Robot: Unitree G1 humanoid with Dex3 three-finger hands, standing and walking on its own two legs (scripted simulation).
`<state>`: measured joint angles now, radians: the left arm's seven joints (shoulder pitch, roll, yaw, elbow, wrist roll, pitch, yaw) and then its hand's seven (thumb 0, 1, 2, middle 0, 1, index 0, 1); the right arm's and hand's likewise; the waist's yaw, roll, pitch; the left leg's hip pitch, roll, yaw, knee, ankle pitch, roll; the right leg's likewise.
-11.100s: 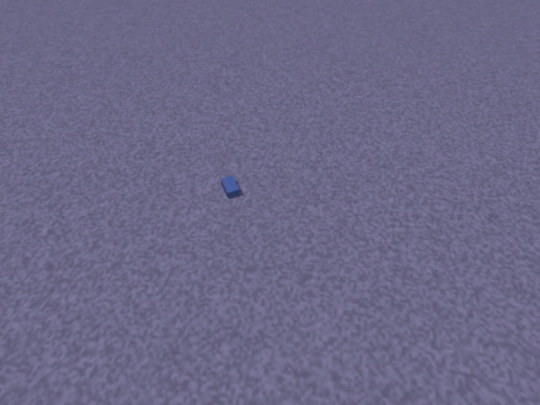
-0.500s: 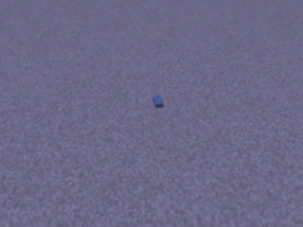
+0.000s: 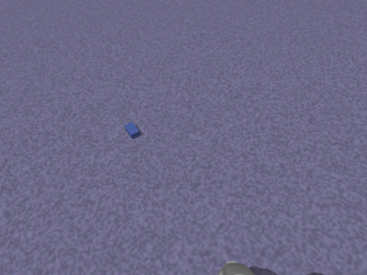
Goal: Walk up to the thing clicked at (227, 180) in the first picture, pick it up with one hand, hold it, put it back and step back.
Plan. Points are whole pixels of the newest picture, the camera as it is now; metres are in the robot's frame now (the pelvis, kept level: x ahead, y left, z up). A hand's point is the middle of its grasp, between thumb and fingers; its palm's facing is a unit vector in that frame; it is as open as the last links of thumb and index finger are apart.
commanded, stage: walk up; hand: left
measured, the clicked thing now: (132, 130) +1.15 +0.36 -0.75
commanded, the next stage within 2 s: none
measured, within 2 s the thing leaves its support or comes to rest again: neither
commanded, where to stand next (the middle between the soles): +0.75 +0.57 m, yaw -60 degrees
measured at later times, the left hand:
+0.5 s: hand (43, 194) +0.40 +0.44 -0.16, palm faces -0.31 -0.74 -0.60, open 7.4 cm
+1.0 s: hand (39, 141) +0.59 +0.50 -0.13, palm faces -0.45 -0.65 -0.61, open 7.3 cm
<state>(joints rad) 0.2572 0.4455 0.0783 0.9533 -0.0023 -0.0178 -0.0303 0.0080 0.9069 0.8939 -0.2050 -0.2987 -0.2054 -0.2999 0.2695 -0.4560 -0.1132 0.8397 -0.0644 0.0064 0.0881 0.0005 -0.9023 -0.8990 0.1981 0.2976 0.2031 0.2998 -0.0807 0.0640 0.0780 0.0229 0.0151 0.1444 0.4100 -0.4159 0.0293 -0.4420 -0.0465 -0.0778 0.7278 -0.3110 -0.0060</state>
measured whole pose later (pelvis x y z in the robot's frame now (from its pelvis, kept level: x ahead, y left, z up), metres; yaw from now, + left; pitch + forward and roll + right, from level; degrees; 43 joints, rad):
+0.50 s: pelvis +0.21 +0.15 -0.05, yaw -19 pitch -2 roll -1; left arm 0.31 0.50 0.08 0.86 0.03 -0.03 0.08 0.00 0.90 0.89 -0.21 -0.30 -0.21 -0.30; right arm 0.28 -0.50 -0.13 0.69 -0.07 0.03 0.12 0.00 -0.90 -0.90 0.20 0.30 0.20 0.30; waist -0.07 0.05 0.05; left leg -0.55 0.09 0.02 0.92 -0.34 -0.03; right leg -0.38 -0.09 0.23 0.99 -0.55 -0.03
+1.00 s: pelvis +0.37 +0.27 -0.04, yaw -34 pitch -2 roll -3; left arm 0.35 0.43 0.05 0.82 0.01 -0.06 0.11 0.00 0.90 0.89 -0.21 -0.30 -0.21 -0.30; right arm 0.27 -0.46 -0.09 0.70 -0.07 0.10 0.09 0.01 -0.90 -0.90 0.20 0.30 0.20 0.30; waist -0.04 0.16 0.09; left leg -0.61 0.12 -0.08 1.26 -0.43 -0.03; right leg -0.41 -0.04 -0.03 0.82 -0.37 0.00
